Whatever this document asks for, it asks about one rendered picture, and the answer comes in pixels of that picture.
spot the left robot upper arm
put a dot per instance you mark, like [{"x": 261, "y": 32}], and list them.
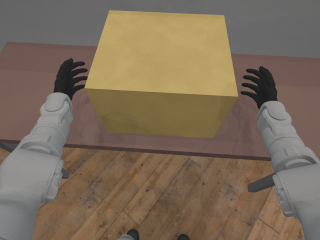
[{"x": 29, "y": 179}]

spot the carton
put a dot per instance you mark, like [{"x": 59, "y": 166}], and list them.
[{"x": 159, "y": 73}]

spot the left robot forearm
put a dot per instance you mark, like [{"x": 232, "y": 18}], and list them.
[{"x": 51, "y": 130}]

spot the left robot hand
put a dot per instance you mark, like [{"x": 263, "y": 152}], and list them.
[{"x": 65, "y": 82}]

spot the right robot upper arm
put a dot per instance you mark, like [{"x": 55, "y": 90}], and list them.
[{"x": 298, "y": 193}]

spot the right robot forearm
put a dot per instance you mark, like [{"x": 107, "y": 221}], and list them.
[{"x": 279, "y": 137}]

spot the right robot hand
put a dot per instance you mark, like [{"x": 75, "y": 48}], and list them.
[{"x": 266, "y": 89}]

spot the table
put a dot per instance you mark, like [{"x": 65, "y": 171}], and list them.
[{"x": 28, "y": 72}]

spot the left robot foot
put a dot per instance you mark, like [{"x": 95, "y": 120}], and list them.
[{"x": 134, "y": 234}]

